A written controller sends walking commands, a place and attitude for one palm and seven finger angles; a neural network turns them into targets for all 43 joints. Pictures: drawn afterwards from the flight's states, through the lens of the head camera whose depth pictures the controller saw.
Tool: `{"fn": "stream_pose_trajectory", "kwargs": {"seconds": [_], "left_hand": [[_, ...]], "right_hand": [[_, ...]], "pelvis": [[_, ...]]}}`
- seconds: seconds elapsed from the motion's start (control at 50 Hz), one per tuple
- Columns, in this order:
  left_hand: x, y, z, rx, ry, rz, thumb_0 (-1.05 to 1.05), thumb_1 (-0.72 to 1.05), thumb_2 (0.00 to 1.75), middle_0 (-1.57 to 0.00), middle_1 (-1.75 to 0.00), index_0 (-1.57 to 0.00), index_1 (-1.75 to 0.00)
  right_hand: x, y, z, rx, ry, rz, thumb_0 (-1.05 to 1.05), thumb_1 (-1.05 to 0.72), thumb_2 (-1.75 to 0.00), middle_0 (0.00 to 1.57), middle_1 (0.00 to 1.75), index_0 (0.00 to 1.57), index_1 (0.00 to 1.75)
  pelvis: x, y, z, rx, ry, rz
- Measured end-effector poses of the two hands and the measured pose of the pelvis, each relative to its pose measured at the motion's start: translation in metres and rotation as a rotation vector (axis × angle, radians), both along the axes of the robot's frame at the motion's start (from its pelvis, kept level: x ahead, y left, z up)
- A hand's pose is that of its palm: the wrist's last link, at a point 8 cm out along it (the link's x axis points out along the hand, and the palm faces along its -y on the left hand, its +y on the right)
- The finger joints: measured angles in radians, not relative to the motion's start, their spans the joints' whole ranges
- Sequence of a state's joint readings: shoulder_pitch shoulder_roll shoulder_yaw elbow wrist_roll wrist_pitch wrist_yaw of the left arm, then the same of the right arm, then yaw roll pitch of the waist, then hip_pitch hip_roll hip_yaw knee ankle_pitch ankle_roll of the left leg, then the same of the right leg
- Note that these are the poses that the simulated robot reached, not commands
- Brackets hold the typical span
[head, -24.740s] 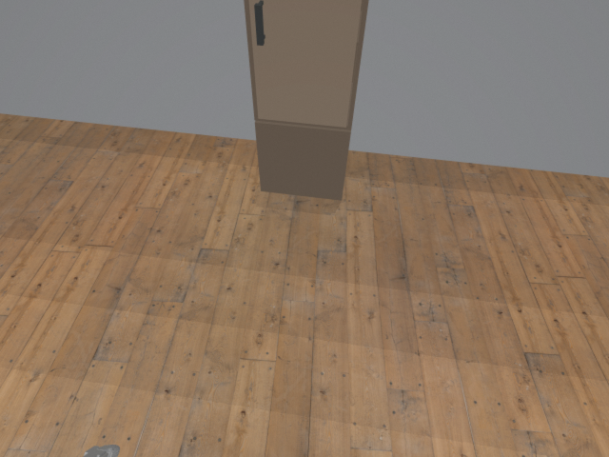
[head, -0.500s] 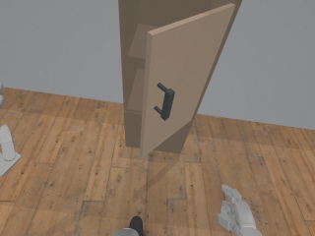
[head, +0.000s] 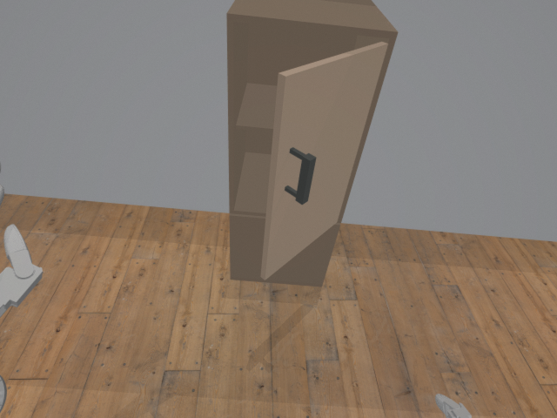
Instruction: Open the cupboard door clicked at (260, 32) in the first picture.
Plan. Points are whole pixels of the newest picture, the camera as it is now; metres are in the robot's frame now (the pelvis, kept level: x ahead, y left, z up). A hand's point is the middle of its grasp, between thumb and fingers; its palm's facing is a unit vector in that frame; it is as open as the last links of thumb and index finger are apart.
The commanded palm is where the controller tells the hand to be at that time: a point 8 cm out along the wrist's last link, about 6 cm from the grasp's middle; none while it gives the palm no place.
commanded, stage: stop stepping back and stand still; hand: left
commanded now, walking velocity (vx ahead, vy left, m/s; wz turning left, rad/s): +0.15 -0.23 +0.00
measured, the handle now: (298, 175) +0.61 +0.00 +0.04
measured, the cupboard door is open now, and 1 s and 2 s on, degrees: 49 49 49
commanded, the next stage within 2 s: let the arm hang, fingers relaxed in 0.84 s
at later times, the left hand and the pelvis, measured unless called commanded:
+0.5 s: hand (40, 305) +0.17 +0.26 +0.17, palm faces +0.48 -0.78 -0.40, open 7.4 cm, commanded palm +0.12 +0.30 +0.19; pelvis -0.02 +0.00 +0.01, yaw +1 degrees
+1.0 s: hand (54, 308) +0.20 +0.29 +0.11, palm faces +0.29 -0.81 -0.51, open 7.4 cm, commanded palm none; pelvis -0.01 +0.02 +0.01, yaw +1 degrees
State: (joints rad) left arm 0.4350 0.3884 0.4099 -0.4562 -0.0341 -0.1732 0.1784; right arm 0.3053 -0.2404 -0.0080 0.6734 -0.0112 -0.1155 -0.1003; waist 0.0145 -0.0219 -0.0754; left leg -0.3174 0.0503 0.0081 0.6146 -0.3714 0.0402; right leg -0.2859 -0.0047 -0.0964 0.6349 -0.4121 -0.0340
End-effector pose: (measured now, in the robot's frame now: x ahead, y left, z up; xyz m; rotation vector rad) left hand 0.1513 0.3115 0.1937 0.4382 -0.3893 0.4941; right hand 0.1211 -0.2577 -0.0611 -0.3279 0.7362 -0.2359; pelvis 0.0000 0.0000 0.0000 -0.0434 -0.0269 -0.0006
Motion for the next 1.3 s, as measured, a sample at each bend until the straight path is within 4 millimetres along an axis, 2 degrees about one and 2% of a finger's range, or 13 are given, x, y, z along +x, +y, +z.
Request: {"fn": "stream_pose_trajectory", "kwargs": {"seconds": [0.08, 0.2, 0.28, 0.36, 0.46, 0.56, 0.72, 0.94, 0.98, 1.06, 1.16, 1.22, 1.3], "left_hand": [[0.004, 0.002, -0.006, 0.005, 0.042, -0.035, 0.01, 0.89, 0.90, -0.20, -0.30, -0.20, -0.30], [-0.023, -0.025, 0.012, 0.110, 0.141, -0.124, 0.02, 0.89, 0.90, -0.21, -0.30, -0.20, -0.30], [-0.038, -0.026, 0.017, 0.190, 0.186, -0.060, 0.01, 0.89, 0.90, -0.21, -0.30, -0.21, -0.30], [-0.043, -0.015, 0.008, 0.121, 0.196, 0.026, 0.01, 0.89, 0.90, -0.21, -0.30, -0.21, -0.30], [-0.032, -0.013, -0.007, 0.018, 0.201, 0.051, 0.01, 0.89, 0.90, -0.21, -0.30, -0.21, -0.30], [-0.015, -0.017, -0.003, 0.038, 0.138, -0.037, 0.01, 0.89, 0.90, -0.21, -0.30, -0.21, -0.30], [-0.001, -0.002, 0.005, 0.123, 0.208, -0.053, 0.01, 0.89, 0.90, -0.21, -0.30, -0.21, -0.30], [0.003, 0.004, -0.011, 0.052, 0.295, -0.044, 0.01, 0.89, 0.90, -0.21, -0.30, -0.21, -0.30], [0.010, 0.009, -0.034, 0.056, 0.370, -0.060, 0.01, 0.89, 0.90, -0.21, -0.30, -0.20, -0.30], [0.012, 0.019, -0.149, -0.147, 0.808, -0.026, 0.00, 0.90, 0.90, -0.20, -0.30, -0.20, -0.30], [-0.055, -0.022, -0.278, -0.422, 1.333, -0.015, 0.01, 0.91, 0.90, -0.19, -0.29, -0.19, -0.30], [-0.110, -0.060, -0.319, -0.563, 1.551, -0.036, 0.01, 0.91, 0.90, -0.20, -0.29, -0.19, -0.30], [-0.172, -0.064, -0.332, -0.663, 1.697, 0.070, 0.00, 0.99, 0.90, -0.20, -0.30, -0.20, -0.30]], "right_hand": [[-0.009, 0.019, 0.001, 0.070, -0.046, -0.014, 0.02, -0.90, -0.90, 0.20, 0.30, 0.20, 0.30], [-0.022, 0.043, 0.005, 0.163, -0.023, 0.022, 0.02, -0.90, -0.90, 0.20, 0.30, 0.21, 0.30], [-0.019, 0.040, -0.014, 0.185, 0.019, 0.056, 0.02, -0.90, -0.90, 0.21, 0.30, 0.21, 0.30], [-0.015, 0.028, -0.027, 0.176, 0.071, 0.063, 0.02, -0.90, -0.90, 0.21, 0.30, 0.21, 0.30], [-0.007, 0.013, -0.016, 0.123, 0.048, 0.045, 0.02, -0.90, -0.90, 0.20, 0.30, 0.21, 0.30], [0.012, 0.008, -0.004, 0.061, -0.018, 0.032, 0.02, -0.90, -0.90, 0.20, 0.30, 0.21, 0.30], [0.033, 0.032, 0.007, 0.121, -0.069, 0.045, 0.02, -0.90, -0.90, 0.20, 0.30, 0.20, 0.30], [0.030, 0.057, -0.005, 0.150, 0.012, 0.072, 0.02, -0.90, -0.90, 0.20, 0.30, 0.21, 0.30], [0.030, 0.056, -0.014, 0.166, 0.031, 0.111, 0.02, -0.90, -0.90, 0.20, 0.30, 0.21, 0.30], [0.019, 0.045, -0.041, 0.164, 0.154, 0.117, 0.01, -0.90, -0.90, 0.20, 0.30, 0.21, 0.30], [-0.021, 0.033, -0.051, 0.144, 0.296, 0.039, 0.01, -0.90, -0.90, 0.20, 0.30, 0.21, 0.30], [-0.056, 0.031, -0.052, 0.128, 0.414, -0.001, 0.01, -0.91, -0.90, 0.20, 0.30, 0.20, 0.30], [-0.103, 0.035, -0.055, 0.124, 0.584, -0.037, 0.01, -0.91, -0.90, 0.20, 0.30, 0.20, 0.30]], "pelvis": [[-0.020, 0.003, 0.000, 0.035, -0.028, 0.003], [-0.026, -0.003, 0.015, 0.017, 0.002, -0.006], [-0.030, -0.011, 0.007, 0.032, 0.027, 0.011], [-0.031, -0.010, 0.007, 0.031, 0.006, 0.005], [-0.024, -0.006, 0.012, 0.053, -0.011, 0.013], [-0.016, 0.003, 0.005, 0.032, -0.024, 0.014], [-0.010, 0.010, 0.012, 0.031, 0.010, -0.006], [-0.005, 0.019, 0.015, 0.027, 0.024, -0.005], [-0.006, 0.023, 0.013, 0.025, 0.041, 0.009], [-0.012, 0.030, 0.007, 0.029, 0.047, 0.025], [-0.015, 0.029, 0.006, 0.042, 0.025, 0.023], [-0.016, 0.027, 0.009, 0.040, 0.013, 0.026], [-0.017, 0.023, 0.012, 0.030, 0.009, 0.037]]}}
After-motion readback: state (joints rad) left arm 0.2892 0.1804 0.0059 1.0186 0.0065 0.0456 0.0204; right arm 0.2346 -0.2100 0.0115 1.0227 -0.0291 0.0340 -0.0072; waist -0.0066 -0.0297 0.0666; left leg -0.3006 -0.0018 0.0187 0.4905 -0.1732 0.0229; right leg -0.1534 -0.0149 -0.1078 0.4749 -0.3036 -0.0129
